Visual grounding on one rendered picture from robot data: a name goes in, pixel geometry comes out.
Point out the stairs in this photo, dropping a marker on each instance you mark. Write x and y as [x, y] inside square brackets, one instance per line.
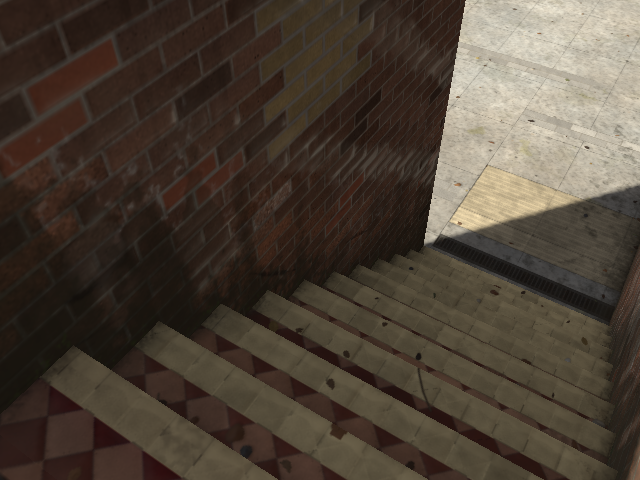
[423, 368]

